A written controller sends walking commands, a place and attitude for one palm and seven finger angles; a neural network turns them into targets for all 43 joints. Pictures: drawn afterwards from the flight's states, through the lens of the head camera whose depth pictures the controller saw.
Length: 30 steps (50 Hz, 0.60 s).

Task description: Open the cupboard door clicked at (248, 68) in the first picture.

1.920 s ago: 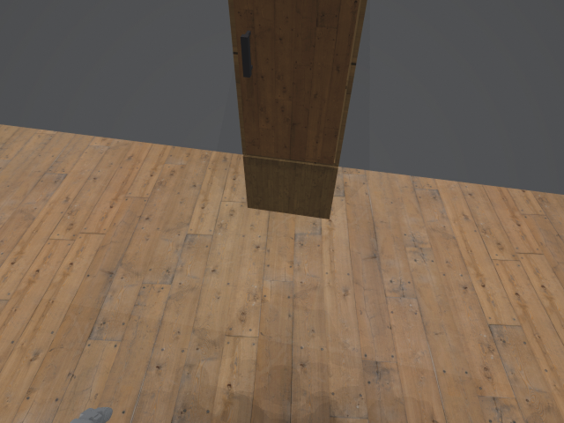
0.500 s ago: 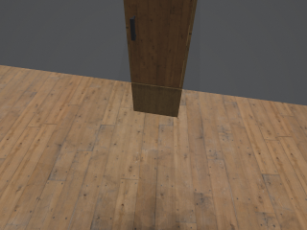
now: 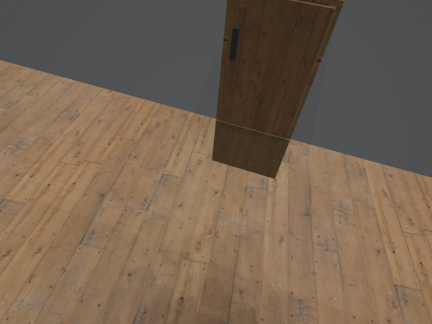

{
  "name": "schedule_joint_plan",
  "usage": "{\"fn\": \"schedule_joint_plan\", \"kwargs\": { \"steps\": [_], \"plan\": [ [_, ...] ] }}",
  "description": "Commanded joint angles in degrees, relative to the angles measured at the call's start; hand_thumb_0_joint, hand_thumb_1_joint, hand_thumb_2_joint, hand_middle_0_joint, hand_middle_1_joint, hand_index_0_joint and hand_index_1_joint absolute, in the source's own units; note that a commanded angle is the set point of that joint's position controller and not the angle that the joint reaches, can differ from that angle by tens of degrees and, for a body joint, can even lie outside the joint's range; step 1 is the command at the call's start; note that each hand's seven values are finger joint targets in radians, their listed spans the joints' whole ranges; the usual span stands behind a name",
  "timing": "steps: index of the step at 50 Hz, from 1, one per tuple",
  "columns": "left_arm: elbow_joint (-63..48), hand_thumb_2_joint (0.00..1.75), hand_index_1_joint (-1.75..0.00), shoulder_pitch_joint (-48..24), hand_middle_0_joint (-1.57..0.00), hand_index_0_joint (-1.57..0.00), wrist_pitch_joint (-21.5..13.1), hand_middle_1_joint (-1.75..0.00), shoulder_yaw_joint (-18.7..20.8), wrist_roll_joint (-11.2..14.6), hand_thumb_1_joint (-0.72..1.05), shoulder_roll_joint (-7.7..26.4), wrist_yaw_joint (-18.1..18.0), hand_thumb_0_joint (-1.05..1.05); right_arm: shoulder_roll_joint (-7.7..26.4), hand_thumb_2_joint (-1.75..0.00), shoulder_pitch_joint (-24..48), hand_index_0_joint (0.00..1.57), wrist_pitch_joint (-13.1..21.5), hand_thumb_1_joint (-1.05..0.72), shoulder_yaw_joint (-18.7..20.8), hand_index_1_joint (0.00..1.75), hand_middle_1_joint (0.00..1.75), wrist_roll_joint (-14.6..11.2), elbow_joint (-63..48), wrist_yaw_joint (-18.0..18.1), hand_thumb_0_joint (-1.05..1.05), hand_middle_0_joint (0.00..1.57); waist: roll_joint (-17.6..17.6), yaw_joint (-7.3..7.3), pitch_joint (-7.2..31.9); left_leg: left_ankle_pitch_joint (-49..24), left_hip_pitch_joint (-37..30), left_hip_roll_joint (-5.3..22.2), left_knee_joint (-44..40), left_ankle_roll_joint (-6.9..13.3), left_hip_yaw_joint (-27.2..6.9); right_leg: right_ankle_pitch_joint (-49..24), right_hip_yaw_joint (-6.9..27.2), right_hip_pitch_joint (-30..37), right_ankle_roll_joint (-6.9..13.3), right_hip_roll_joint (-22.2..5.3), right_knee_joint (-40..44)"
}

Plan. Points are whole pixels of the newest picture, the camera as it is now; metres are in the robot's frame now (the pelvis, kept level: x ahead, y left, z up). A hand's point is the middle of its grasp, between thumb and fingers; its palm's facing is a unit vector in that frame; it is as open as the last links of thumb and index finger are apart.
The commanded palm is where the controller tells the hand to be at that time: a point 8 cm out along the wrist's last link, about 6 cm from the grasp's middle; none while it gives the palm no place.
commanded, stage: walk to a spot facing it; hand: left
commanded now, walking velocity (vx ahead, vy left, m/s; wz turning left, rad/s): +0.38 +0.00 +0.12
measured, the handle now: (235, 41) +1.11 -0.03 +0.03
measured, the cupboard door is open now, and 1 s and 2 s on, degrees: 0 0 0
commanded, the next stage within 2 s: turn to face it in 0.28 s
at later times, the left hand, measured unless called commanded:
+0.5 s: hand (156, 255) +0.30 +0.15 -0.17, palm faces +0.03 -0.98 -0.20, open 7.4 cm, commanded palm none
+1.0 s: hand (142, 242) +0.33 +0.19 -0.16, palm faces -0.04 -0.98 -0.18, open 7.4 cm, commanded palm none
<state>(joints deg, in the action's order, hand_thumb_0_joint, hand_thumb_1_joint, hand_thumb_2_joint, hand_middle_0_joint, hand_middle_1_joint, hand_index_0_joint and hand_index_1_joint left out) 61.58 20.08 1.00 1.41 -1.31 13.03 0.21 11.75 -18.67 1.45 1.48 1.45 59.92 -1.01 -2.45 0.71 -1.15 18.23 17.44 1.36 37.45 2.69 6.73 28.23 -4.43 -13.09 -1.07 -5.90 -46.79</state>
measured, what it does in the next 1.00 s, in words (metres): walks ahead: right foot, then left foot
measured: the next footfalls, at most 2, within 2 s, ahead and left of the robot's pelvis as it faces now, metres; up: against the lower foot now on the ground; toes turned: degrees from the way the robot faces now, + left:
right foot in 0.46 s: +0.35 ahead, -0.12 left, +0.00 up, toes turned -5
left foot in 0.84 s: +0.35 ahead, +0.10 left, +0.00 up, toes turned +0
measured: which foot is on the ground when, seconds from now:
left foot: down 0.00-0.46, up 0.48-0.82, down 0.84-1.00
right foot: up 0.00-0.44, down 0.46-0.86, up 0.88-1.00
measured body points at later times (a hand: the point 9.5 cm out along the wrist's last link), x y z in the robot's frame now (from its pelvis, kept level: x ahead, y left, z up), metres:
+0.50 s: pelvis +0.20 -0.03 -0.01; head +0.23 -0.04 +0.44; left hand +0.30 +0.20 -0.15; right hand +0.10 -0.23 -0.17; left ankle +0.03 +0.08 -0.68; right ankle +0.31 -0.12 -0.73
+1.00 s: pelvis +0.28 +0.00 +0.02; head +0.30 +0.02 +0.47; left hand +0.33 +0.24 -0.14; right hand +0.33 -0.24 -0.12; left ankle +0.31 +0.10 -0.72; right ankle +0.26 -0.12 -0.67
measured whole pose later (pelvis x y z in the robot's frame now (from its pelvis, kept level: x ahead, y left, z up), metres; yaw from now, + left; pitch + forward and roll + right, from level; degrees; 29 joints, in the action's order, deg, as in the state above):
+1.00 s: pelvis +0.28 +0.00 +0.02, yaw -8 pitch -1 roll -1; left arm 57.1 15.2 3.0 4.6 -1.3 11.6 0.1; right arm 8.3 -10.2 0.1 1.4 1.5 55.9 2.2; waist -1.6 -1.9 -2.1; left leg 14.0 14.0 3.5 28.6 1.4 7.4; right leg 23.5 -0.7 -25.1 -1.0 0.0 -55.5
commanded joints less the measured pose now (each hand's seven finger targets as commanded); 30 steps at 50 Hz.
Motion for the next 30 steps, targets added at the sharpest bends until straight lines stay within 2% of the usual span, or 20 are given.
{"fn": "schedule_joint_plan", "kwargs": {
  "steps": [1, 2, 3, 5, 8, 11, 12, 15, 17, 19, 20, 21, 22, 23, 24, 25, 26, 27, 28, 30],
  "plan": [
    [-7.58, 0.90, -0.30, -9.28, -0.20, -0.20, -3.48, -0.30, 1.61, -0.47, 0.90, 3.78, 0.46, 0.00, 8.98, -0.90, -10.09, 0.20, 1.84, -0.90, 2.08, 0.30, 0.30, -0.44, 0.24, 1.88, 0.00, 0.20, 6.05, 3.10, -5.94, 13.21, -11.87, 18.20, -29.10, 8.99, -32.91, -6.56, 4.62, -29.97, 1.57, -1.61, -22.77],
    [-6.09, 0.90, -0.30, -7.37, -0.20, -0.20, -3.42, -0.30, 1.60, -0.59, 0.90, 3.01, 0.77, 0.00, 6.74, -0.90, -8.40, 0.20, 2.56, -0.90, 1.46, 0.30, 0.30, -0.55, 0.34, 2.07, 0.00, 0.20, 6.38, 1.74, -6.10, 6.36, -9.99, 15.82, -28.95, 7.46, -27.23, -9.96, 4.19, -27.01, 1.10, -2.33, -21.01],
    [-4.95, 0.90, -0.30, -5.42, -0.20, -0.20, -3.19, -0.30, 1.45, -0.59, 0.90, 2.05, 0.86, 0.00, 5.47, -0.90, -8.34, 0.20, 3.22, -0.90, 1.13, 0.30, 0.30, -0.60, 0.88, 2.29, 0.00, 0.20, 6.87, 0.99, -4.93, -1.30, -10.40, 14.33, -28.35, 7.17, -23.15, -11.88, 3.54, -25.21, 0.46, -2.29, -19.56],
    [-3.88, 0.90, -0.30, -3.78, -0.20, -0.20, -2.79, -0.30, 1.41, -0.46, 0.90, 1.01, 0.88, 0.00, 4.24, -0.90, -9.55, 0.20, 3.90, -0.90, 1.01, 0.30, 0.30, -0.95, 2.10, 2.60, 0.00, 0.20, 6.71, 0.22, -3.39, -12.10, -12.17, 12.41, -27.54, 7.22, -17.63, -14.36, 2.51, -24.02, -0.24, -1.94, -17.63],
    [-4.42, 0.90, -0.30, -5.52, -0.20, -0.20, -2.36, -0.30, 1.47, -0.32, 0.90, -0.05, 0.69, 0.00, 3.21, -0.90, -11.34, 0.20, 4.20, -0.90, 1.18, 0.30, 0.30, -1.12, 3.82, 2.91, 0.00, 0.20, 6.22, 0.14, -4.37, -18.71, -15.93, 12.60, -27.60, 8.31, -14.32, -16.40, 1.63, -27.48, -1.08, -2.16, -14.31],
    [-5.73, 0.90, -0.30, -9.92, -0.20, -0.20, -2.44, -0.30, 1.56, -0.11, 0.90, -0.94, 0.80, 0.00, 2.28, -0.90, -12.93, 0.20, 4.14, -0.90, 1.31, 0.30, 0.30, -1.02, 5.11, 3.19, 0.00, 0.20, 6.61, 0.88, -6.50, -23.29, -17.89, 12.17, -27.56, 7.69, -11.19, -18.36, 0.26, -28.54, -0.96, -1.79, -7.06],
    [-6.33, 0.90, -0.30, -11.82, -0.20, -0.20, -2.49, -0.30, 1.59, -0.02, 0.90, -1.27, 0.81, 0.00, 1.72, -0.90, -13.67, 0.20, 4.07, -0.90, 1.28, 0.30, 0.30, -0.95, 5.59, 3.23, 0.00, 0.20, 7.40, 1.63, -7.46, -24.46, -17.12, 11.73, -27.33, 7.24, -10.32, -19.05, -0.34, -27.34, -0.71, -1.50, -3.91],
    [-7.29, 0.90, -0.30, -15.10, -0.20, -0.20, -2.77, -0.30, 1.67, 0.28, 0.90, -1.88, 0.90, 0.00, 1.61, -0.90, -13.80, 0.20, 3.79, -0.90, 1.40, 0.30, 0.30, -0.59, 6.35, 3.27, 0.00, 0.20, 8.25, 2.10, -9.21, -27.42, -15.13, 11.62, -26.58, 6.61, -8.32, -20.63, -1.42, -22.36, 0.61, 0.08, 3.83],
    [-7.46, 0.90, -0.30, -15.04, -0.20, -0.20, -2.83, -0.30, 1.98, 0.33, 0.90, -1.70, 0.76, 0.00, 2.13, -0.90, -13.13, 0.20, 3.56, -0.90, 1.62, 0.30, 0.30, -0.28, 6.58, 3.40, 0.00, 0.20, 9.43, 1.74, -9.72, -29.69, -14.74, 12.80, -25.06, 6.52, -8.01, -19.50, -1.17, -18.72, 1.89, 0.71, 6.32],
    [-6.86, 0.90, -0.30, -11.23, -0.20, -0.20, -3.18, -0.30, 2.26, 0.20, 0.90, -0.87, 0.52, 0.00, 3.14, -0.90, -12.00, 0.20, 3.23, -0.90, 1.91, 0.30, 0.30, -0.17, 6.68, 3.54, 0.00, 0.20, 7.96, -0.30, -7.83, -40.56, -15.68, 13.05, -18.52, 6.18, -7.67, -16.60, -2.14, -12.21, 3.38, 2.95, 9.21],
    [-5.18, 0.90, -0.30, -5.94, -0.20, -0.20, -3.48, -0.30, 2.40, 0.01, 0.90, -0.44, 0.34, 0.00, 3.87, -0.90, -11.30, 0.20, 3.05, -0.90, 2.02, 0.30, 0.30, -0.30, 6.60, 3.62, 0.00, 0.20, 7.23, -2.51, -5.38, -46.48, -16.37, 12.24, -12.27, 4.94, -5.80, -17.79, -3.69, -6.48, 3.87, 4.81, 11.35],
    [-2.83, 0.90, -0.30, 2.11, -0.20, -0.20, -3.99, -0.30, 2.81, -0.24, 0.90, 0.85, 0.07, 0.00, 4.58, -0.90, -10.17, 0.20, 2.96, -0.90, 2.21, 0.30, 0.30, -0.63, 6.24, 3.58, 0.00, 0.20, 5.64, -5.95, -0.89, -46.96, -15.08, 10.40, -2.85, 2.98, -4.02, -22.32, -4.13, 2.75, 4.33, 5.85, 15.51],
    [-0.77, 0.90, -0.30, 9.24, -0.20, -0.20, -4.97, -0.30, 3.84, -0.68, 0.90, 4.95, -0.56, 0.00, 3.09, -0.90, -11.36, 0.20, 2.94, -0.90, 2.04, 0.30, 0.30, -1.19, 5.68, 3.16, 0.00, 0.20, -0.41, -7.92, 5.26, -32.89, -5.02, 6.79, 13.30, 0.49, -2.24, -33.85, 5.57, 16.93, 7.44, -2.02, 16.01],
    [0.12, 0.90, -0.30, 13.07, -0.20, -0.20, -5.25, -0.30, 4.87, -0.24, 0.90, 10.22, -1.14, 0.00, -0.39, -0.90, -14.80, 0.20, 3.48, -0.90, 1.60, 0.30, 0.30, -1.94, 4.43, 2.99, 0.00, 0.20, -12.12, -6.23, 11.95, 9.60, 7.80, -3.01, 33.38, -2.05, -0.27, -55.30, 30.25, 26.06, 15.71, -18.90, 21.06],
    [-0.88, 0.90, -0.30, 10.70, -0.20, -0.20, -4.75, -0.30, 4.64, 0.89, 0.90, 9.98, -1.44, 0.00, 0.52, -0.90, -12.48, 0.20, 2.79, -0.90, 1.59, 0.30, 0.30, -1.88, 3.56, 3.52, 0.00, 0.20, -6.97, -5.64, 11.50, 15.40, 8.09, -0.94, 39.45, -1.75, -6.40, -56.47, 31.19, 20.59, 19.31, -20.35, 24.45],
    [-2.37, 0.90, -0.30, 4.71, -0.20, -0.20, -4.46, -0.30, 4.34, 0.65, 0.90, 8.25, -1.63, 0.00, -0.43, -0.90, -8.34, 0.20, 2.46, -0.90, 1.66, 0.30, 0.30, -1.35, 2.66, 3.22, 0.00, 0.20, -7.24, -4.78, 7.57, 12.17, 9.71, 1.70, 40.27, -2.19, -7.34, -49.43, 28.40, 13.24, 18.73, -18.01, 26.20],
    [-3.43, 0.90, -0.30, 0.96, -0.20, -0.20, -4.15, -0.30, 3.50, 0.57, 0.90, 5.48, -1.87, 0.00, -0.01, -0.90, -4.38, 0.20, 1.80, -0.90, 1.52, 0.30, 0.30, -0.92, 1.44, 2.96, 0.00, 0.20, -4.04, -3.66, 1.68, 10.02, 10.25, 3.56, 39.26, -2.49, -7.06, -44.26, 24.61, 5.14, 17.70, -15.59, 27.65],
    [-4.11, 0.90, -0.30, -2.08, -0.20, -0.20, -4.13, -0.30, 2.90, 0.41, 0.90, 3.43, -2.09, 0.00, -0.64, -0.90, -3.46, 0.20, 1.02, -0.90, 1.35, 0.30, 0.30, -0.55, 1.34, 2.79, 0.00, 0.20, -1.27, -1.65, -0.35, 7.65, 8.69, 4.82, 36.15, -2.77, -7.36, -41.91, 19.67, -1.39, 15.81, -13.32, 28.88],
    [-4.83, 0.90, -0.30, -4.29, -0.20, -0.20, -4.08, -0.30, 2.68, 0.16, 0.90, 2.75, -2.18, 0.00, -1.22, -0.90, -4.85, 0.20, 0.19, -0.90, 1.18, 0.30, 0.30, -0.31, 1.55, 2.73, 0.00, 0.20, -1.01, 0.24, 0.70, 6.32, 6.40, 5.11, 32.49, -3.37, -6.73, -41.46, 15.74, -4.62, 14.07, -11.49, 29.50],
    [-5.76, 0.90, -0.30, -6.62, -0.20, -0.20, -3.59, -0.30, 2.94, -0.20, 0.90, 2.80, -2.29, 0.00, -1.86, -0.90, -6.50, 0.20, -0.96, -0.90, 1.04, 0.30, 0.30, -0.18, 1.57, 2.65, 0.00, 0.20, -2.72, 2.17, 3.04, 5.84, 2.70, 5.34, 23.80, -4.51, -5.07, -38.45, 11.72, -8.02, 12.58, -8.99, 29.67]
  ]
}}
